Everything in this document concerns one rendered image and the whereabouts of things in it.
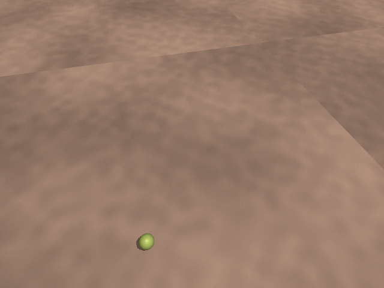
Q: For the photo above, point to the ball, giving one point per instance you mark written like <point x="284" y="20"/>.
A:
<point x="146" y="241"/>

